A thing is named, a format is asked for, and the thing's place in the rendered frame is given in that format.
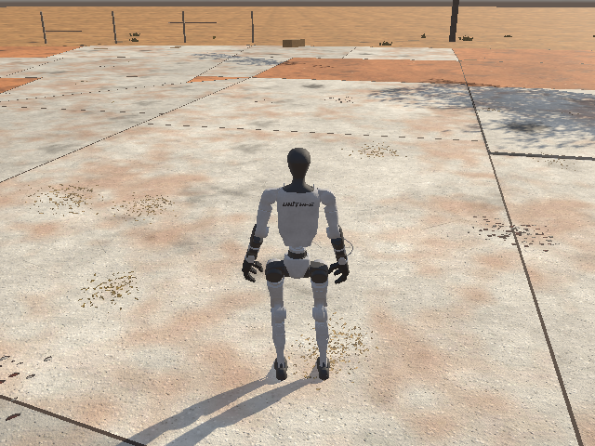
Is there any left robot upper arm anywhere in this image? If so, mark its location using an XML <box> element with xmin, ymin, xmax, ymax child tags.
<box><xmin>254</xmin><ymin>188</ymin><xmax>279</xmax><ymax>238</ymax></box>

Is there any humanoid robot torso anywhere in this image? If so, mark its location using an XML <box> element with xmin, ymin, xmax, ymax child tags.
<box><xmin>276</xmin><ymin>184</ymin><xmax>320</xmax><ymax>279</ymax></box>

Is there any robot right hand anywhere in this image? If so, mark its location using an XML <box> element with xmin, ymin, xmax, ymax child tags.
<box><xmin>328</xmin><ymin>262</ymin><xmax>350</xmax><ymax>284</ymax></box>

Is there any right robot upper arm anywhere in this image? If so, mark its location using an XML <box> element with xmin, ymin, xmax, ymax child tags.
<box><xmin>318</xmin><ymin>188</ymin><xmax>341</xmax><ymax>239</ymax></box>

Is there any robot left hand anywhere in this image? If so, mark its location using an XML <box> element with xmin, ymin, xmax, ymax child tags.
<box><xmin>242</xmin><ymin>260</ymin><xmax>263</xmax><ymax>282</ymax></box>

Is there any robot head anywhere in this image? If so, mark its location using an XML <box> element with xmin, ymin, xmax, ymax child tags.
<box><xmin>283</xmin><ymin>148</ymin><xmax>314</xmax><ymax>193</ymax></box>

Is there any robot left forearm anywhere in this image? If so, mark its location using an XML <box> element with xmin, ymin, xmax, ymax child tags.
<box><xmin>245</xmin><ymin>224</ymin><xmax>263</xmax><ymax>263</ymax></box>

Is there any robot right forearm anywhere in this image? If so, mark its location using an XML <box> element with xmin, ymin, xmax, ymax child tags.
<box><xmin>331</xmin><ymin>225</ymin><xmax>348</xmax><ymax>265</ymax></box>

